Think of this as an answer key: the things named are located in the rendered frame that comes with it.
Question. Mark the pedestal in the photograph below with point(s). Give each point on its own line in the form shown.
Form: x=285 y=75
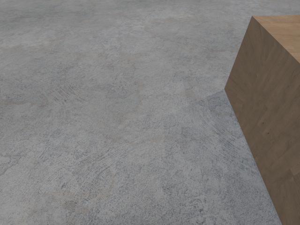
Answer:
x=264 y=91

